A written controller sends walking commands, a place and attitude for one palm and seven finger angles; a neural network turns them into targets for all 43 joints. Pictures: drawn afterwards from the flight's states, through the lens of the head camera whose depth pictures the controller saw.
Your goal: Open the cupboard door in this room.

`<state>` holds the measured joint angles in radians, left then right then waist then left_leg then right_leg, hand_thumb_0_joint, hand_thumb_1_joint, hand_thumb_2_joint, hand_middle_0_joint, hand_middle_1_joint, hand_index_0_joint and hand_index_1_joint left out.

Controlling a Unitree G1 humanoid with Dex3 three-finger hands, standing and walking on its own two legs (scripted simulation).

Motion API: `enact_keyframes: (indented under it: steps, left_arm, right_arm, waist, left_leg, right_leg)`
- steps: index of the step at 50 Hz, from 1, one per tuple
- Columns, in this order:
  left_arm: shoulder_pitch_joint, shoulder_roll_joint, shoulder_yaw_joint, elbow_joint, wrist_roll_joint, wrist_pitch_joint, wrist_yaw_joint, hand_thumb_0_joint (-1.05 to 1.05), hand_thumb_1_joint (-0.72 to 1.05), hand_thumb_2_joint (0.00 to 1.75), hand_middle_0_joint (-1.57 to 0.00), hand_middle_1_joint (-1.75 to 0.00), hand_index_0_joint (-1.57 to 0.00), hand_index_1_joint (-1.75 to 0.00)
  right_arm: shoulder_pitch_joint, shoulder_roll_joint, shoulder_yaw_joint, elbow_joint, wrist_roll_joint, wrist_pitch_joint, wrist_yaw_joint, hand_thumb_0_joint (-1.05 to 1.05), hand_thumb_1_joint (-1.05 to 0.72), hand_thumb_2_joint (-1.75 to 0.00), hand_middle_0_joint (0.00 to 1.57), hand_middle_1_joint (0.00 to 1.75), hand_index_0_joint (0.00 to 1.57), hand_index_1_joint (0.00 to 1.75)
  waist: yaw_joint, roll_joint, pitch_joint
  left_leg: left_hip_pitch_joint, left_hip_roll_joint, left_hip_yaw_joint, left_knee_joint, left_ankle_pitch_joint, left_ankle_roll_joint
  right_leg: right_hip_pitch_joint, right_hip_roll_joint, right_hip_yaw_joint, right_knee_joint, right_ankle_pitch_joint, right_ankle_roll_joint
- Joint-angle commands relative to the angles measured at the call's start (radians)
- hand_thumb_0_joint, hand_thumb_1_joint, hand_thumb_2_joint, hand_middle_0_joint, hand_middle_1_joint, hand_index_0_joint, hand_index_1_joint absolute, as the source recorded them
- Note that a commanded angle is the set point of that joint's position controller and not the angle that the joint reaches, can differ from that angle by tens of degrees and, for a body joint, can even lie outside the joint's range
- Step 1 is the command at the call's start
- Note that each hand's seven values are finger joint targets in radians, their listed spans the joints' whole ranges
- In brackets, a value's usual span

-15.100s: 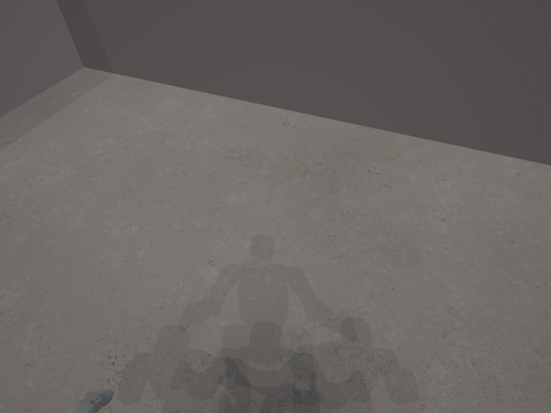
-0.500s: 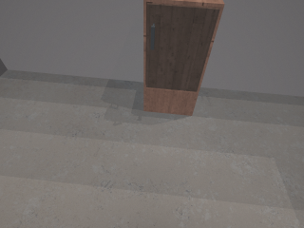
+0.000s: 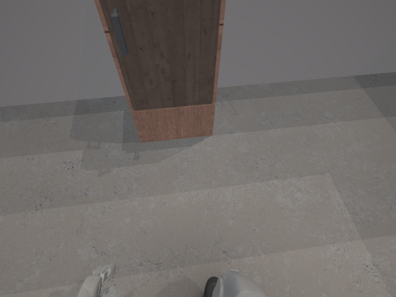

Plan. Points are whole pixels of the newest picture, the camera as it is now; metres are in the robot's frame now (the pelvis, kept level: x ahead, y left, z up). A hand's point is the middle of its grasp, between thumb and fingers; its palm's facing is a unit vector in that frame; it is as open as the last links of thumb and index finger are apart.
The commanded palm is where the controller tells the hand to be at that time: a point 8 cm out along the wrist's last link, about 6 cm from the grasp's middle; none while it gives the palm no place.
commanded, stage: turn to face it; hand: left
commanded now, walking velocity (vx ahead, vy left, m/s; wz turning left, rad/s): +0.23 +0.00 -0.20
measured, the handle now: (120, 32) +0.91 +0.32 -0.01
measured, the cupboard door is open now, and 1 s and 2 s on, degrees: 0 0 0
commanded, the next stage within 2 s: take the last steps up to it in 0.60 s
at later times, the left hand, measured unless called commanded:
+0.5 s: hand (115, 272) +0.17 +0.20 -0.15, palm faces +0.11 -0.98 -0.17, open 7.3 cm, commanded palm none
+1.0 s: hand (123, 274) +0.17 +0.18 -0.13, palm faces +0.23 -0.95 -0.20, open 7.3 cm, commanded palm none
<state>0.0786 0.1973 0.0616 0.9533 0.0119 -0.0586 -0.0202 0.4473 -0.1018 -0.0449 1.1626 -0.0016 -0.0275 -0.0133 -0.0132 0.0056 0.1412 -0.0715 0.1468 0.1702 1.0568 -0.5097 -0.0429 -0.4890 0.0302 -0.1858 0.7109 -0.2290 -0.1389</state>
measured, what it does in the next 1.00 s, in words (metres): walks ahead: left foot, then right foot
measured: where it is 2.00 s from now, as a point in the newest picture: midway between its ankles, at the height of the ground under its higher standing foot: (189, 238)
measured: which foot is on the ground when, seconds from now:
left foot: up 0.00-0.38, down 0.40-0.74, up 0.76-1.00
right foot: down 0.00-0.48, up 0.50-0.70, down 0.72-1.00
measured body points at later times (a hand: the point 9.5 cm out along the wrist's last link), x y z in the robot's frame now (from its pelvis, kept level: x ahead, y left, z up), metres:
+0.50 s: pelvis +0.17 +0.03 +0.03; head +0.20 +0.05 +0.47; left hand +0.17 +0.25 -0.14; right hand +0.27 -0.18 -0.12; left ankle +0.19 +0.15 -0.70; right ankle +0.10 -0.05 -0.69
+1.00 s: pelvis +0.22 +0.01 +0.04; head +0.24 +0.00 +0.49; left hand +0.16 +0.23 -0.11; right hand +0.30 -0.22 -0.12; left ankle +0.19 +0.15 -0.67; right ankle +0.18 -0.10 -0.70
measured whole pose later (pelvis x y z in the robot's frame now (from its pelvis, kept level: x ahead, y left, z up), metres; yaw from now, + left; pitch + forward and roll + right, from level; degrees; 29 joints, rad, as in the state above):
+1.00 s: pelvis +0.22 +0.01 +0.04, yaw +10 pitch +0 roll +2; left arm 0.33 0.15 0.02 1.11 0.02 -0.05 0.01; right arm 0.21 -0.20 -0.06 1.09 -0.02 0.02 0.01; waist 0.03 0.00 0.03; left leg -0.36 0.06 0.07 0.79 -0.41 -0.01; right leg -0.10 -0.07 -0.14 0.43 -0.32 -0.01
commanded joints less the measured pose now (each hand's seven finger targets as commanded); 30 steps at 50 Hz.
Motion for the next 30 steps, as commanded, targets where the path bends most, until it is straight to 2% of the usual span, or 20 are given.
enact_keyframes:
  steps: [1,2,3,5,7,10,14,15,17,18,19,20,21,22,23,24,25,26,28,30]
  left_arm:
    - [0.228,0.185,0.039,0.026,-0.013,0.008,0.033,0.0,0.9,0.9,-0.2,-0.3,-0.2,-0.3]
    - [0.18,0.153,0.027,0.017,-0.01,0.001,0.035,0.0,0.9,0.9,-0.2,-0.3,-0.2,-0.3]
    - [0.144,0.134,0.019,0.011,-0.004,-0.005,0.036,0.0,0.9,0.9,-0.2,-0.3,-0.2,-0.3]
    - [0.117,0.117,0.008,0.022,0.007,-0.012,0.039,0.0,0.9,0.9,-0.2,-0.3,-0.2,-0.3]
    - [0.118,0.098,0.002,0.019,0.004,-0.014,0.039,0.0,0.9,0.9,-0.2,-0.3,-0.2,-0.3]
    - [0.135,0.088,-0.008,0.042,0.002,-0.015,0.036,0.0,0.9,0.9,-0.2,-0.3,-0.2,-0.3]
    - [0.205,0.088,-0.015,0.073,0.003,-0.007,0.038,0.0,0.9,0.9,-0.2,-0.3,-0.2,-0.3]
    - [0.215,0.095,-0.014,0.085,0.005,-0.004,0.041,0.0,0.9,0.9,-0.2,-0.3,-0.2,-0.3]
    - [0.241,0.096,-0.015,0.096,0.002,0.002,0.045,0.0,0.9,0.9,-0.2,-0.3,-0.2,-0.3]
    - [0.243,0.096,-0.017,0.103,0.0,0.005,0.049,0.0,0.9,0.9,-0.2,-0.3,-0.2,-0.3]
    - [0.249,0.092,-0.018,0.107,-0.002,0.009,0.052,0.0,0.9,0.9,-0.2,-0.3,-0.2,-0.3]
    - [0.263,0.08,-0.02,0.109,-0.002,0.014,0.054,0.0,0.9,0.9,-0.2,-0.3,-0.2,-0.3]
    - [0.279,0.053,-0.025,0.101,-0.005,0.017,0.061,0.0,0.9,0.9,-0.2,-0.3,-0.2,-0.3]
    - [0.286,0.03,-0.034,0.094,-0.008,0.021,0.065,0.0,0.9,0.9,-0.2,-0.3,-0.2,-0.3]
    - [0.268,0.038,-0.037,0.098,-0.015,0.028,0.066,0.0,0.9,0.9,-0.2,-0.3,-0.2,-0.3]
    - [0.243,0.053,-0.031,0.098,-0.017,0.035,0.066,0.0,0.9,0.9,-0.2,-0.3,-0.2,-0.3]
    - [0.212,0.056,-0.027,0.085,-0.016,0.04,0.062,0.0,0.9,0.9,-0.2,-0.3,-0.2,-0.3]
    - [0.194,0.051,-0.025,0.083,-0.013,0.041,0.059,0.0,0.9,0.9,-0.2,-0.3,-0.2,-0.3]
    - [0.193,0.043,-0.02,0.086,-0.01,0.042,0.055,0.0,0.9,0.9,-0.2,-0.3,-0.2,-0.3]
    - [0.193,0.038,-0.016,0.087,-0.009,0.044,0.052,0.0,0.9,0.9,-0.2,-0.3,-0.2,-0.3]
  right_arm:
    - [-0.079,-0.135,-0.027,-0.155,-0.002,-0.023,-0.001,0.0,-0.9,-0.9,0.2,0.3,0.2,0.3]
    - [-0.099,-0.128,-0.023,-0.151,-0.014,-0.015,-0.001,0.0,-0.9,-0.9,0.2,0.3,0.2,0.3]
    - [-0.088,-0.114,-0.019,-0.144,-0.02,-0.001,-0.003,0.0,-0.9,-0.9,0.2,0.3,0.2,0.3]
    - [-0.037,-0.09,-0.011,-0.126,-0.022,0.017,-0.001,0.0,-0.9,-0.9,0.2,0.3,0.2,0.3]
    - [-0.035,-0.083,-0.002,-0.133,-0.02,0.031,-0.002,0.0,-0.9,-0.9,0.2,0.3,0.2,0.3]
    - [-0.108,-0.084,0.007,-0.149,-0.013,0.029,0.002,0.0,-0.9,-0.9,0.2,0.3,0.2,0.3]
    - [-0.247,-0.097,0.017,-0.173,-0.01,0.015,0.004,0.0,-0.9,-0.9,0.2,0.3,0.2,0.3]
    - [-0.261,-0.096,0.018,-0.172,-0.009,0.009,0.005,0.0,-0.9,-0.9,0.2,0.3,0.2,0.3]
    - [-0.283,-0.1,0.022,-0.168,-0.013,0.004,0.004,0.0,-0.9,-0.9,0.2,0.3,0.2,0.3]
    - [-0.275,-0.106,0.021,-0.159,-0.015,0.002,0.003,0.0,-0.9,-0.9,0.2,0.3,0.2,0.3]
    - [-0.249,-0.122,0.019,-0.148,-0.017,-0.003,0.004,0.0,-0.9,-0.9,0.2,0.3,0.2,0.3]
    - [-0.206,-0.155,0.011,-0.133,-0.017,-0.01,0.004,0.0,-0.9,-0.9,0.2,0.3,0.2,0.3]
    - [-0.158,-0.189,0.005,-0.121,-0.02,-0.009,-0.001,0.0,-0.9,-0.9,0.2,0.3,0.2,0.3]
    - [-0.13,-0.214,0.003,-0.106,-0.016,-0.003,-0.008,0.0,-0.9,-0.9,0.2,0.3,0.2,0.3]
    - [-0.135,-0.213,0.008,-0.093,-0.012,0.003,-0.016,0.0,-0.9,-0.9,0.2,0.3,0.2,0.3]
    - [-0.147,-0.205,0.009,-0.089,-0.013,0.007,-0.021,0.0,-0.9,-0.9,0.2,0.3,0.2,0.3]
    - [-0.16,-0.2,0.005,-0.098,-0.015,0.007,-0.024,0.0,-0.9,-0.9,0.2,0.3,0.2,0.3]
    - [-0.169,-0.201,0.001,-0.101,-0.018,0.006,-0.025,0.0,-0.9,-0.9,0.2,0.3,0.2,0.3]
    - [-0.184,-0.211,-0.009,-0.106,-0.019,0.007,-0.026,0.0,-0.9,-0.9,0.2,0.3,0.2,0.3]
    - [-0.201,-0.224,-0.019,-0.119,-0.017,0.012,-0.025,0.0,-0.9,-0.9,0.2,0.3,0.2,0.3]
  waist:
    - [0.07,-0.028,-0.179]
    - [0.038,0.027,-0.136]
    - [0.007,0.036,-0.104]
    - [-0.036,0.013,-0.136]
    - [-0.047,-0.053,-0.156]
    - [-0.031,-0.113,-0.167]
    - [0.029,-0.116,-0.143]
    - [0.035,-0.111,-0.144]
    - [0.044,-0.105,-0.137]
    - [0.037,-0.1,-0.134]
    - [0.028,-0.067,-0.146]
    - [0.019,0.024,-0.174]
    - [0.009,0.094,-0.209]
    - [0.005,0.174,-0.225]
    - [0.001,0.283,-0.223]
    - [-0.001,0.277,-0.199]
    - [-0.002,0.228,-0.167]
    - [-0.004,0.186,-0.167]
    - [-0.003,0.163,-0.21]
    - [0.001,0.112,-0.229]
  left_leg:
    - [-0.499,0.008,-0.19,0.417,0.146,0.021]
    - [-0.451,0.028,-0.185,0.348,0.182,0.019]
    - [-0.398,0.03,-0.178,0.297,0.194,0.015]
    - [-0.337,0.012,-0.161,0.181,0.195,0.004]
    - [-0.335,0.004,-0.148,0.09,0.216,-0.01]
    - [-0.345,-0.009,-0.144,-0.069,0.269,-0.02]
    - [-0.349,-0.048,-0.121,-0.294,0.256,-0.017]
    - [-0.338,-0.052,-0.116,-0.344,0.258,-0.014]
    - [-0.29,-0.072,-0.106,-0.436,0.289,-0.005]
    - [-0.24,-0.074,-0.106,-0.496,0.347,-0.001]
    - [-0.168,-0.069,-0.113,-0.564,0.495,0.008]
    - [-0.071,-0.021,-0.161,-0.575,0.775,0.029]
    - [0.046,0.075,-0.234,-0.54,1.043,0.086]
    - [0.107,0.152,-0.308,-0.538,1.191,0.15]
    - [0.079,0.186,-0.383,-0.606,1.258,0.206]
    - [0.05,0.186,-0.404,-0.65,1.229,0.23]
    - [0.019,0.182,-0.396,-0.672,1.16,0.234]
    - [0.03,0.17,-0.397,-0.67,1.128,0.233]
    - [0.081,0.144,-0.38,-0.645,1.103,0.228]
    - [0.06,0.121,-0.362,-0.647,1.023,0.216]
  right_leg:
    - [0.432,-0.39,0.547,-0.392,0.267,-0.098]
    - [0.299,-0.355,0.476,-0.411,0.24,-0.048]
    - [0.186,-0.332,0.421,-0.434,0.244,-0.04]
    - [0.139,-0.28,0.307,-0.429,0.341,-0.033]
    - [0.142,-0.249,0.237,-0.419,0.432,-0.025]
    - [0.215,-0.235,0.193,-0.404,0.512,-0.01]
    - [0.354,-0.25,0.193,-0.361,0.616,0.001]
    - [0.389,-0.267,0.192,-0.344,0.628,-0.001]
    - [0.412,-0.262,0.183,-0.312,0.652,0.018]
    - [0.403,-0.258,0.174,-0.291,0.629,0.034]
    - [0.388,-0.239,0.158,-0.245,0.582,0.061]
    - [0.343,-0.204,0.121,-0.175,0.468,0.1]
    - [0.264,-0.16,0.078,-0.12,0.276,0.138]
    - [0.207,-0.117,0.072,-0.088,0.008,0.163]
    - [0.2,-0.099,0.087,-0.008,-0.242,0.178]
    - [0.178,-0.099,0.12,0.057,-0.347,0.177]
    - [0.159,-0.109,0.142,0.087,-0.372,0.175]
    - [0.135,-0.113,0.154,0.092,-0.355,0.174]
    - [0.109,-0.11,0.153,0.06,-0.308,0.176]
    - [0.14,-0.099,0.139,0.019,-0.258,0.178]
